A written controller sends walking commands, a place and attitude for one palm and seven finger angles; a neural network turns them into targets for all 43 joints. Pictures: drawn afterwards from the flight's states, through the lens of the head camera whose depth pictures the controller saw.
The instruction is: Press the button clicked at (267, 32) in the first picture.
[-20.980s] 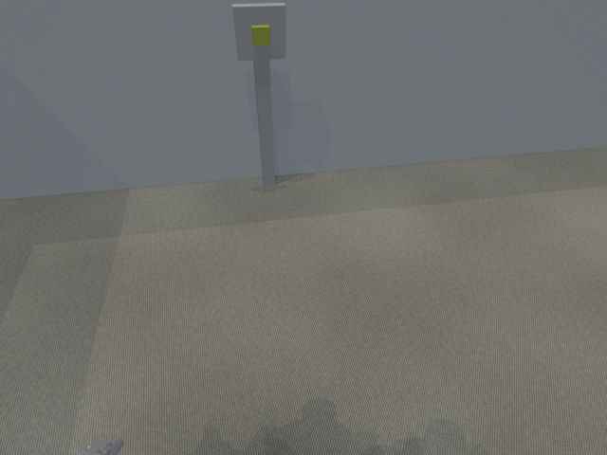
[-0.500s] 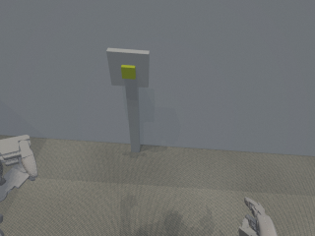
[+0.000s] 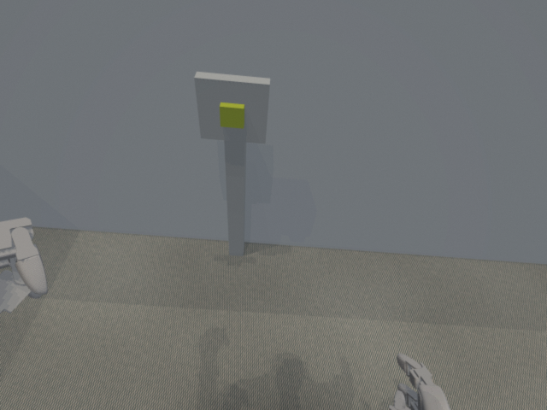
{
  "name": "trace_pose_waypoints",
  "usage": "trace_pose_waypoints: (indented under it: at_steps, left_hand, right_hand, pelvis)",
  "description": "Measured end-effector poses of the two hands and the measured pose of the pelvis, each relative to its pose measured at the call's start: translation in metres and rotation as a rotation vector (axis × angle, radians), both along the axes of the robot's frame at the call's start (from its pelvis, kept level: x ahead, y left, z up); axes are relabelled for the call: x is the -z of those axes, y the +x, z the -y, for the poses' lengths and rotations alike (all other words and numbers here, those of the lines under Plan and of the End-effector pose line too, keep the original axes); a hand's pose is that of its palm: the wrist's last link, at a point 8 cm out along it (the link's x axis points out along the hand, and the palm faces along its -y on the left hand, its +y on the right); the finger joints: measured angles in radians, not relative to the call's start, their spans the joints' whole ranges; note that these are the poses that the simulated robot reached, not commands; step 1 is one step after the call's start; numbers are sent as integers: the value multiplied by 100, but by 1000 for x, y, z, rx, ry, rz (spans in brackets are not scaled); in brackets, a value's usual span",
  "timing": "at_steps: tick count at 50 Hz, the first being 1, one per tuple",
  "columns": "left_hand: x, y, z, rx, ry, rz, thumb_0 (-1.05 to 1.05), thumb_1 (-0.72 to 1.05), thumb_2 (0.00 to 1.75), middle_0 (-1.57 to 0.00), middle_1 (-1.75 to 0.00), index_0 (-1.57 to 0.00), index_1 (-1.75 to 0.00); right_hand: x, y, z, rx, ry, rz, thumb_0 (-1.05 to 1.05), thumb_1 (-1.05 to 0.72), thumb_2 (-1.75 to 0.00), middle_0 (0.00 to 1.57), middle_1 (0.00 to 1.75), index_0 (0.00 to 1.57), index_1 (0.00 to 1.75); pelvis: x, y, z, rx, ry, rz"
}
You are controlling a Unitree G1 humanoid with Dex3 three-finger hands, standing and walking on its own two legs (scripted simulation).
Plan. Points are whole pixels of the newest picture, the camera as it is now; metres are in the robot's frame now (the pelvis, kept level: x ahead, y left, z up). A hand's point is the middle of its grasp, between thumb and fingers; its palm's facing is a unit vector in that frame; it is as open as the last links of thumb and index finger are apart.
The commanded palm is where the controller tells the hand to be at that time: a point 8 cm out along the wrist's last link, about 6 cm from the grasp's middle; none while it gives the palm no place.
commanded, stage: stop stepping back and stand still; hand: left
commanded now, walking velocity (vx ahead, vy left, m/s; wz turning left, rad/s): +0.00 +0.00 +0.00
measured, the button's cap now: (232, 114) +0.79 +0.13 -0.03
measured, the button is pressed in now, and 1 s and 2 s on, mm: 0 0 0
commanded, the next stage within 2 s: let the arm hang, fingers relaxed in 0.28 s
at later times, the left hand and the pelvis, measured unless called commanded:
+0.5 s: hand (99, 338) +0.21 +0.24 +0.01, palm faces +0.12 -0.87 -0.48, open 3.0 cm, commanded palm none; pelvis +0.00 +0.00 +0.00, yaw +0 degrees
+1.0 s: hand out of the picture -0.06 +0.18 -0.16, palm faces +0.04 -0.97 -0.23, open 5.9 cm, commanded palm none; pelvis -0.02 +0.00 +0.01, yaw +1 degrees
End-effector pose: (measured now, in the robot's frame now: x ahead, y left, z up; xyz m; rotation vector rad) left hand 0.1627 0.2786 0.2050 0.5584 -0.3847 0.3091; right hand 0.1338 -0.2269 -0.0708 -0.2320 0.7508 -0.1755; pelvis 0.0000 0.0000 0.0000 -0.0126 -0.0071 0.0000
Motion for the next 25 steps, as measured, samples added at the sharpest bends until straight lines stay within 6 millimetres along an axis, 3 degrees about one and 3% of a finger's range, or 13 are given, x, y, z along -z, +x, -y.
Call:
trace_pose_waypoints:
  at_steps: [3,11,19,21,23,25]
  left_hand:
    - [-1,5,0,-10,23,-44,1,89,90,-131,-150,-131,-150]
    - [34,5,16,-26,-60,-244,1,89,90,-131,-150,-131,-150]
    - [19,1,15,-53,-58,-172,1,89,89,-131,-150,-131,-150]
    - [43,10,9,-44,-49,-252,1,89,90,-131,-150,-131,-150]
    - [97,20,1,-73,-106,-476,0,90,90,-129,-149,-130,-149]
    - [159,17,-2,-114,-186,-731,0,90,90,-127,-146,-127,-147]
  right_hand:
    - [1,8,-7,2,49,27,2,-90,-89,20,30,20,30]
    - [11,18,2,-5,77,-2,2,-90,-89,21,30,20,30]
    - [2,25,22,7,7,-5,2,-90,-89,21,30,20,30]
    - [9,29,28,-37,19,-4,2,-90,-89,20,30,20,30]
    - [20,31,35,-58,26,-40,1,-90,-89,20,30,20,30]
    - [30,26,41,-47,30,-72,1,-90,-89,20,30,20,30]
  pelvis:
    - [-1,4,1,17,2,-11]
    - [-2,7,7,22,-3,-22]
    - [-5,11,11,17,3,-16]
    - [-3,9,9,2,1,-28]
    - [0,5,5,-1,1,-29]
    - [2,2,2,-1,4,-27]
